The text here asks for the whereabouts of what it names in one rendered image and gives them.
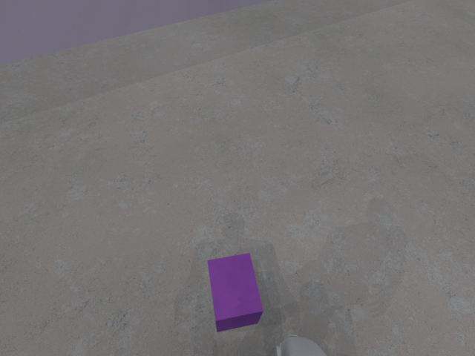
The carton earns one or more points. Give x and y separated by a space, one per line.
235 294

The robot right thigh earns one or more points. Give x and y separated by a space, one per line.
298 346

